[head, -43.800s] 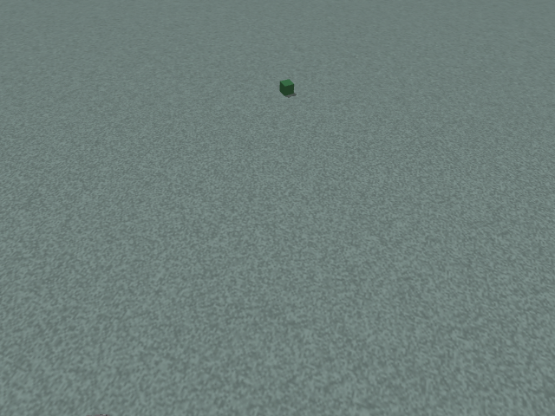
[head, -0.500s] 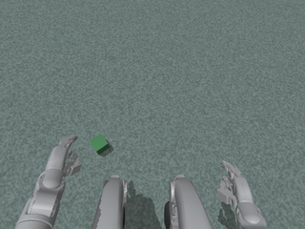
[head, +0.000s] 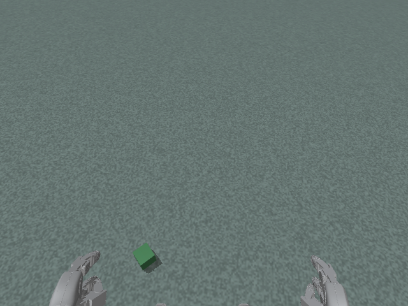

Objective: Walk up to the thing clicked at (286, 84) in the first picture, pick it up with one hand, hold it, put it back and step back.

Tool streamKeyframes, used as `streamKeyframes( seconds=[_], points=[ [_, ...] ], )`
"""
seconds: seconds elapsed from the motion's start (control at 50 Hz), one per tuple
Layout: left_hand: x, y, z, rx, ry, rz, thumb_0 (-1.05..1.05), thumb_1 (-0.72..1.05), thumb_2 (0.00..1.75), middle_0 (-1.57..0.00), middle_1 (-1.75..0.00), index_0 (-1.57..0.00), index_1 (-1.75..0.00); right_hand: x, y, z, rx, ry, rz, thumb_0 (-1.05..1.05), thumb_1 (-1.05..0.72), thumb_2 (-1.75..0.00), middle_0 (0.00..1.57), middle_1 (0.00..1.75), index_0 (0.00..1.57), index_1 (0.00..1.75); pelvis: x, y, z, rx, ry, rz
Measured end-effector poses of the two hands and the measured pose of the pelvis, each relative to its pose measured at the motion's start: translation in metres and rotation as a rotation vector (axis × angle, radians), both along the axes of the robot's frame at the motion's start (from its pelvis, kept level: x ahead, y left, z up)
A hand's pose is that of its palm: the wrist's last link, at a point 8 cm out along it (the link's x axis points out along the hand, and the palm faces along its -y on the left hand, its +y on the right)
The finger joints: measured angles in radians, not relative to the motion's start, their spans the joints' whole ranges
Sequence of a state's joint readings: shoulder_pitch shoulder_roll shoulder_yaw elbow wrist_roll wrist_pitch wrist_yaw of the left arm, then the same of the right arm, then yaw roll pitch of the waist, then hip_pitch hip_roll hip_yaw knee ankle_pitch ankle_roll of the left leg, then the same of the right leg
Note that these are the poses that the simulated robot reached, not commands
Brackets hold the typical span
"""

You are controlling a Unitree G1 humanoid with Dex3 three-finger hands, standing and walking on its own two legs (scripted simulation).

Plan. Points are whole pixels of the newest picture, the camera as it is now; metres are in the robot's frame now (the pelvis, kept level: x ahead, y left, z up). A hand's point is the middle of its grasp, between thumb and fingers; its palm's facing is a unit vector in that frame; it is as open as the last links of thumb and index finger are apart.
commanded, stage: home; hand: left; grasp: from above
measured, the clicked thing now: (144, 256) +0.44 +0.23 -0.68
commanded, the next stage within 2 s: stand in 1.98 s
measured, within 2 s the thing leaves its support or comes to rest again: neither
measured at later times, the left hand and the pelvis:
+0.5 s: hand (103, 302) +0.16 +0.18 -0.04, palm faces +0.06 -0.98 -0.20, open 8.0 cm; pelvis +0.00 +0.00 +0.00, yaw +1 degrees
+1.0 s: hand (105, 299) +0.16 +0.18 -0.04, palm faces +0.05 -0.98 -0.20, open 8.9 cm; pelvis +0.00 -0.01 +0.00, yaw +0 degrees
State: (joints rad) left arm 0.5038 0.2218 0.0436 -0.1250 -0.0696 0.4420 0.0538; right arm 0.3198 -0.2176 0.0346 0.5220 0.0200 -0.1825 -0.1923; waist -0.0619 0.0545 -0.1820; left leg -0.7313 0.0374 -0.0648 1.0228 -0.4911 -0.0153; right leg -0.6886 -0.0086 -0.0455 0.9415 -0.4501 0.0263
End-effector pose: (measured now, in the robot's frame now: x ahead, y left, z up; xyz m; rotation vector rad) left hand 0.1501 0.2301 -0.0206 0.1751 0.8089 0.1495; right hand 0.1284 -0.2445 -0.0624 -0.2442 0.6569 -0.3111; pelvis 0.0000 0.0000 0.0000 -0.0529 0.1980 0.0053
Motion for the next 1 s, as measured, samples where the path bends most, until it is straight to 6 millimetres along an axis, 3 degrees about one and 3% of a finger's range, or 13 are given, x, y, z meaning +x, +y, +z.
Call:
streamKeyframes(
  seconds=[0.26, 0.68, 1.0],
  points=[
    [-0.012, 0.001, 0.002, -0.017, 0.011, 0.006, 0.01, 0.9, 0.89, -0.2, -0.29, -0.2, -0.3, 0.031, 0.008, 0.018, -0.011, -0.118, 0.085, 0.01, -0.9, -0.9, 0.2, 0.3, 0.21, 0.3, -0.002, -0.002, 0.003, 0.005, -0.035, 0.011],
    [-0.007, -0.005, 0.003, -0.008, 0.009, -0.007, 0.01, 0.73, 0.79, -0.18, -0.27, -0.18, -0.27, 0.013, -0.001, 0.006, -0.009, -0.053, 0.054, 0.01, -0.9, -0.9, 0.2, 0.3, 0.21, 0.3, 0.0, -0.005, 0.002, 0.009, -0.033, 0.006],
    [-0.005, -0.005, 0.003, -0.008, 0.011, -0.011, 0.0, 0.67, 0.76, -0.17, -0.26, -0.17, -0.26, 0.022, -0.001, 0.008, -0.012, -0.072, 0.056, 0.01, -0.9, -0.9, 0.2, 0.3, 0.21, 0.3, 0.002, -0.005, 0.002, 0.009, -0.029, 0.004]
  ],
)
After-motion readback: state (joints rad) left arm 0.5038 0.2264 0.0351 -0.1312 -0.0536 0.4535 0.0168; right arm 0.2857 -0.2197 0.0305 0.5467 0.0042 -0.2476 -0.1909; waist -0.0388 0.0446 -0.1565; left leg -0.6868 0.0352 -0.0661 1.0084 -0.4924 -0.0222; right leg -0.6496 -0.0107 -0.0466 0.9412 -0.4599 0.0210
